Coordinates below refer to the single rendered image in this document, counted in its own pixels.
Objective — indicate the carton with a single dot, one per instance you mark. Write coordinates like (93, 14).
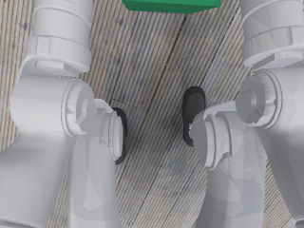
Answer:
(171, 6)

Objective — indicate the robot left upper arm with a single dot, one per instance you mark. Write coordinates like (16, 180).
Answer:
(50, 113)

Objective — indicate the robot right forearm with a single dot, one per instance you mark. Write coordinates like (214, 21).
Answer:
(273, 33)

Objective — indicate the robot foot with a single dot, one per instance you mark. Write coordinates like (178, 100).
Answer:
(193, 102)
(120, 113)

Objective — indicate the robot right foot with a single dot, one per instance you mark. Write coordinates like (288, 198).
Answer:
(193, 102)

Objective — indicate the robot left foot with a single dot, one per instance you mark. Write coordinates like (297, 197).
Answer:
(120, 113)

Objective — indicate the robot right upper arm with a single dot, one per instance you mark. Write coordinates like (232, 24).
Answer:
(271, 100)

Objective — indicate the robot left forearm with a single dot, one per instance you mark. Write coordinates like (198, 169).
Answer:
(59, 41)

